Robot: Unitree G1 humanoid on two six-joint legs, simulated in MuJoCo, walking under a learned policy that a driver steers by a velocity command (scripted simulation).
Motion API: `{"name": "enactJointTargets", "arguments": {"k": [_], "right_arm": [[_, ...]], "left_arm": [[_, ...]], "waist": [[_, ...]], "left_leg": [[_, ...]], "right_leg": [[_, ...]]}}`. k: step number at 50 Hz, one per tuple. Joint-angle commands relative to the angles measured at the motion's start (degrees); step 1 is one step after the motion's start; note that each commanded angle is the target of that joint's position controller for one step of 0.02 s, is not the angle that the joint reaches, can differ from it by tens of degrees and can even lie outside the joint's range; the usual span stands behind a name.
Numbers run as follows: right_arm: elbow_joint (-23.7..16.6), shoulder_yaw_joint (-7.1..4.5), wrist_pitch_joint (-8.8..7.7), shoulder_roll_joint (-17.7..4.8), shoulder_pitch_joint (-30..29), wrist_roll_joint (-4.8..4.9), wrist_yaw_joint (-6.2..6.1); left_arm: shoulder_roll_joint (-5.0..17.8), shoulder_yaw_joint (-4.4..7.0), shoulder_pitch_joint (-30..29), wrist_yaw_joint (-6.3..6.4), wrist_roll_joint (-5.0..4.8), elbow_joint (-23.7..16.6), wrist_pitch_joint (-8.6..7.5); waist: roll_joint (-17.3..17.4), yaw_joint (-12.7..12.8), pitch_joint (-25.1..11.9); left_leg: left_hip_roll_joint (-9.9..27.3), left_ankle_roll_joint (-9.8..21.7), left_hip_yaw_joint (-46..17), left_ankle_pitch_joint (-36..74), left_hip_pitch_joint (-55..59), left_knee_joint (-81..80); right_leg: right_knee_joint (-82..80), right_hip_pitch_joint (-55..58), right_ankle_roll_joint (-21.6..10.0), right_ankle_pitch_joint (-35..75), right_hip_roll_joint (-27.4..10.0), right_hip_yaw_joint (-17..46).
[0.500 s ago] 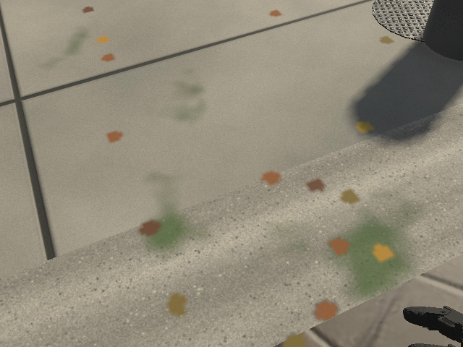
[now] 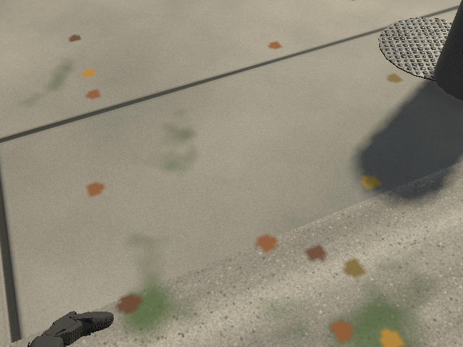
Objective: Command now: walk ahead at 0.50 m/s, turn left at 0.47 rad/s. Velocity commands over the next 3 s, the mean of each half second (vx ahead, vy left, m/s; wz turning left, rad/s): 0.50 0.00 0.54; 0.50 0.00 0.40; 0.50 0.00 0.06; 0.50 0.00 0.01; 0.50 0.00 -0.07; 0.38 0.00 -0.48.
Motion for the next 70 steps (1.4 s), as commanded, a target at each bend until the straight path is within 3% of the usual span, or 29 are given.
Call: {"name": "enactJointTargets", "arguments": {"k": [1, 4, 11, 17, 19, 20, 21, 22, 23, 24, 25, 26, 27, 28, 31, 37, 40, 43, 45, 46, 47, 48, 49, 51, 52, 56, 62, 67, 70], "right_arm": [[-6.5, -1.49, -1.07, -7.3, -4.1, 0.11, -0.19], [-7.7, -1.50, 0.20, -4.6, -6.3, -0.24, 0.55], [-11.7, -0.21, 0.58, -1.6, -14.4, -0.66, 2.40], [-16.1, -0.35, 0.73, -3.0, -22.7, -0.64, 4.04], [-16.4, -1.44, 1.08, -5.1, -20.0, -0.96, 4.12], [-15.0, -2.68, 1.29, -7.1, -13.7, -0.93, 3.91], [-12.4, -4.62, 1.69, -10.5, -4.1, -0.68, 3.10], [-11.3, -6.15, 2.26, -16.3, 1.5, -0.32, 1.75], [-13.6, -5.71, 1.39, -18.5, -0.9, -0.20, 2.06], [-13.7, -4.22, 0.66, -13.4, -0.7, -0.58, 2.55], [-13.1, -3.54, 0.06, -11.3, -2.3, -0.86, 2.55], [-13.3, -3.12, -0.21, -10.1, -6.0, -0.94, 2.47], [-13.8, -2.38, -0.31, -7.8, -9.2, -1.33, 2.35], [-14.7, -2.32, -0.39, -8.1, -10.8, -2.09, 2.08], [-14.0, -2.50, -0.87, -8.3, -10.9, -1.71, 1.26], [-10.4, -2.50, -0.66, -8.7, -5.5, -0.98, -0.05], [-8.3, -2.46, -0.59, -8.9, -2.4, -0.73, 0.07], [-7.1, -2.63, -0.06, -9.1, -1.5, -0.96, -0.01], [-7.1, -2.34, 0.34, -8.4, -2.6, -0.97, 0.04], [-7.8, -1.45, 0.36, -6.4, -2.9, -1.45, 0.10], [-8.6, -0.23, -0.25, -3.1, 3.1, -1.18, 0.08], [-8.3, 0.12, -0.80, -3.1, 4.7, -0.58, 0.00], [-8.8, -1.07, -1.05, -8.1, -0.7, 0.12, 0.09], [-10.9, -1.01, -1.26, -7.8, -8.8, -0.78, 0.30], [-10.8, -1.23, -1.23, -7.1, -9.1, -1.45, 0.38], [-10.2, -0.57, -0.69, -3.7, -8.0, -1.54, 0.55], [-12.5, 0.50, -1.74, -1.4, -19.0, -1.54, 1.29], [-15.0, 0.40, -2.45, -2.0, -26.0, -0.83, 2.75], [-14.5, -0.47, -2.71, -4.2, -22.7, -1.07, 3.14]], "left_arm": [[8.3, 3.12, 13.9, 0.28, -0.03, 1.1, 0.48], [5.7, 2.43, 8.7, 0.08, 0.53, 2.1, 0.23], [9.8, 3.96, 9.3, 0.59, 0.03, 5.1, -0.16], [13.2, 4.99, 13.3, 0.79, -1.57, 7.8, 1.30], [15.1, 5.51, 13.4, 1.11, -1.93, 8.0, 2.10], [15.5, 5.56, 13.1, 1.31, -2.12, 7.9, 2.61], [14.2, 4.93, 13.7, 1.59, -1.83, 7.7, 2.71], [9.1, 3.18, 16.5, 1.44, 0.48, 5.8, 2.26], [5.9, 1.48, 17.6, 0.76, 0.65, 3.2, 0.41], [11.5, 2.81, 11.2, -0.01, -1.50, 2.4, -1.03], [11.5, 2.62, 8.2, -0.27, -2.53, 1.2, -1.81], [10.6, 2.43, 8.0, 0.23, -1.41, 1.7, -2.06], [10.9, 2.84, 8.1, 0.74, 0.09, 2.4, -1.60], [10.9, 2.98, 9.8, 0.63, 0.21, 2.3, -0.92], [9.2, 2.67, 9.5, 0.72, 0.84, 2.5, 0.45], [5.4, 0.80, -2.5, -0.55, 0.25, 0.1, -0.14], [7.0, 1.11, -5.7, -1.37, -0.44, -1.1, -0.69], [8.6, 1.77, -4.7, -1.74, -0.40, -1.5, -1.06], [10.1, 2.81, 2.2, -1.37, -0.11, 0.3, -1.32], [12.3, 3.65, 9.8, -1.04, 0.52, 1.5, -1.53], [17.4, 5.04, 17.7, -0.85, 1.21, 2.7, -1.35], [15.3, 4.89, 21.9, -1.51, -0.40, 5.2, -0.67], [11.3, 3.57, 19.5, -1.53, -1.37, 4.8, -0.44], [8.7, 2.38, 13.0, -1.21, -0.19, 3.9, 0.35], [7.5, 1.91, 11.4, -1.14, 0.28, 3.8, 0.26], [8.5, 2.04, 11.2, -0.94, -0.25, 4.9, -0.28], [10.8, 2.50, 15.3, -0.23, -1.10, 7.8, 0.59], [11.6, 2.69, 20.0, 0.07, -1.50, 10.7, 2.06], [13.1, 3.20, 19.2, 0.58, -1.56, 11.3, 2.99]], "waist": [[-8.6, 8.6, -3.2], [-9.2, 5.4, 1.7], [-5.1, 6.3, 2.6], [-4.6, 7.9, 4.6], [-6.4, 5.3, 1.4], [-6.2, 1.4, -2.3], [-4.6, -3.3, -7.3], [6.8, -3.0, -12.4], [14.0, 0.7, -21.4], [5.8, -2.9, -18.9], [4.4, -2.0, -11.1], [-0.6, 0.9, -6.3], [-1.0, 3.0, -3.7], [2.3, 5.0, -3.5], [1.0, 5.8, -2.3], [2.5, 0.6, 0.3], [2.9, -0.7, 1.8], [4.5, 0.5, 2.2], [4.7, 4.4, -0.7], [2.7, 7.9, -7.7], [-8.6, 8.3, -17.7], [-18.8, 8.9, -20.0], [-11.4, 10.0, -11.5], [-5.0, 8.1, -0.8], [-5.4, 6.5, 0.5], [-6.8, 4.6, 0.7], [-5.1, 8.1, 2.4], [-5.3, 9.7, 4.2], [-6.6, 6.3, 1.7]], "left_leg": [[5.6, -0.3, 0.9, 3.2, -31.9, 19.8], [8.9, -1.1, 1.8, 9.7, -27.2, 15.6], [9.0, -1.9, 4.7, 26.0, -24.5, -2.3], [6.6, 1.9, 9.2, 24.0, -21.9, -13.0], [2.8, 4.3, 12.7, 18.0, -15.0, -13.7], [0.1, 6.0, 14.2, 17.8, -6.2, -15.6], [-1.6, 8.2, 13.2, 20.4, 9.0, -17.7], [10.8, 13.8, -7.2, 19.2, 28.0, -18.7], [21.8, 23.6, -39.1, 7.5, 38.2, -29.4], [20.9, 20.4, -35.9, 4.2, 36.4, -32.9], [18.8, 18.1, -27.7, 6.9, 29.0, -33.1], [16.2, 16.3, -21.7, 12.7, 20.0, -33.3], [13.8, 14.6, -16.6, 19.2, 13.4, -34.3], [13.5, 15.5, -15.8, 23.6, 8.8, -35.3], [11.3, 16.1, -10.9, 30.4, 2.2, -37.1], [8.0, 11.7, -5.2, 24.6, -0.4, -37.1], [10.7, 11.5, -8.1, 22.3, 4.5, -34.9], [13.5, 10.4, -11.4, 26.3, 10.3, -31.2], [11.2, 8.6, -10.1, 38.3, 11.3, -24.0], [8.1, 6.7, -7.2, 38.9, 7.5, -12.7], [0.7, 2.3, -1.3, 23.8, -10.2, 7.3], [-3.1, 0.2, -0.5, -4.8, -23.3, 19.8], [0.2, 0.7, -2.8, -2.8, -29.3, 24.1], [4.9, 0.7, 1.4, 5.4, -29.4, 20.2], [6.9, 0.6, 1.6, 8.3, -26.9, 16.5], [8.5, -1.0, 3.8, 13.1, -23.2, 8.7], [7.3, -2.0, 6.5, 30.4, -20.7, -12.1], [5.5, -0.3, 6.8, 29.7, -20.9, -19.4], [3.5, 2.2, 8.3, 23.6, -14.2, -21.9]], "right_leg": [[-14.4, 29.2, -10.3, -13.1, -20.5, 26.5], [-18.7, 18.4, -8.9, 0.2, -16.0, 13.3], [-21.6, 17.3, -9.2, 13.4, -14.9, -2.0], [-17.9, 24.5, -6.4, 20.4, -17.2, -8.1], [-9.6, 26.5, -5.1, 39.4, -17.0, -10.5], [-0.3, 25.3, -4.0, 46.4, -15.9, -12.1], [12.7, 17.9, -2.0, 43.5, -13.7, -13.5], [33.3, -2.0, 1.1, 10.4, -9.0, -14.0], [48.6, -18.1, 3.0, -24.8, 1.4, -2.2], [50.6, -24.1, 1.9, -21.5, -1.9, 4.8], [47.5, -25.7, 0.8, -16.7, -4.0, 3.6], [42.2, -22.8, 0.7, -12.6, -6.3, 3.5], [37.6, -18.6, 0.8, -9.8, -7.9, 3.5], [36.4, -15.2, 1.4, -8.2, -8.3, 3.9], [29.8, -12.5, 3.9, -4.7, -7.5, 2.5], [6.1, -7.1, 4.8, 17.3, -3.7, 1.0], [1.4, -7.7, 3.2, 16.6, -3.4, 1.9], [-1.1, -7.0, 0.7, 9.1, -2.9, 1.8], [-4.3, 2.6, -2.0, 6.8, -1.2, -0.7], [-2.2, 15.4, -5.2, 8.9, -5.7, 3.2], [-1.8, 37.7, -13.4, 4.6, -17.6, 22.1], [-10.8, 43.8, -17.5, -11.2, -23.4, 41.1], [-13.3, 38.1, -14.9, -20.6, -22.2, 38.8], [-15.8, 23.9, -12.4, -12.9, -17.7, 25.9], [-17.1, 19.6, -11.7, -7.9, -15.7, 22.2], [-20.7, 14.5, -12.6, 5.1, -13.2, 13.7], [-21.8, 15.4, -10.5, 12.8, -10.6, 4.7], [-19.0, 22.6, -9.7, 14.7, -14.1, 5.5], [-12.7, 26.4, -8.1, 28.1, -15.0, 5.1]]}}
